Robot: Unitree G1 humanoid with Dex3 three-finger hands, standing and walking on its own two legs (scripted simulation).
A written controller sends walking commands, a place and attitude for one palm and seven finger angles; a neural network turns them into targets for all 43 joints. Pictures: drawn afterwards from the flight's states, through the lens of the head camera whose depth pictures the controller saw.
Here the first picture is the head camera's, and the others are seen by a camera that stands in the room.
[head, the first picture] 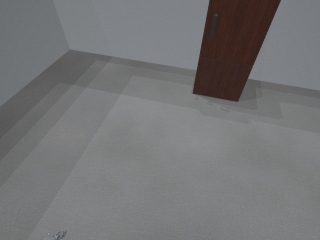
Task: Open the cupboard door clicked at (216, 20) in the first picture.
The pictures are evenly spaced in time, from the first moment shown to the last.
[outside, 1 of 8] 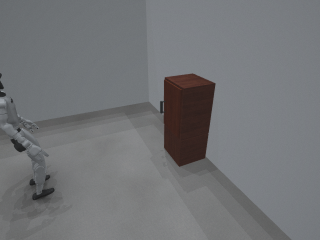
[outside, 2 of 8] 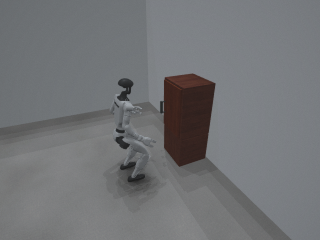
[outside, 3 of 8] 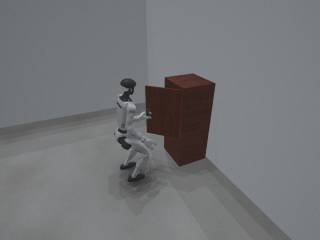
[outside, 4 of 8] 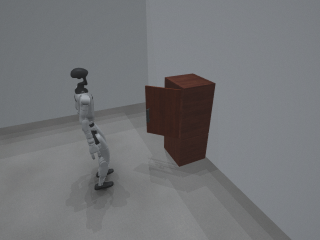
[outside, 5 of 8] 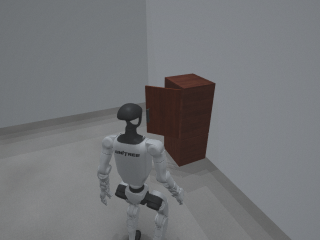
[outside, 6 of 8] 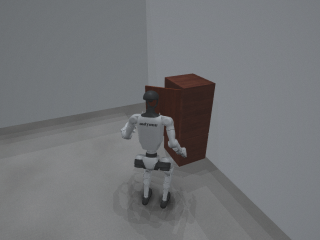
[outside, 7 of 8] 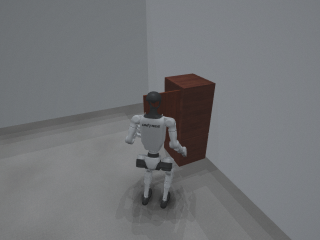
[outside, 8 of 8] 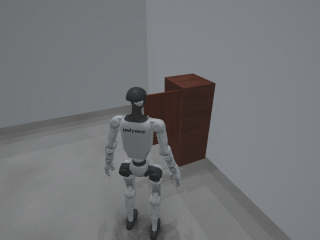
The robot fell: no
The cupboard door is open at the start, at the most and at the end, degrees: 0 89 88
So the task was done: yes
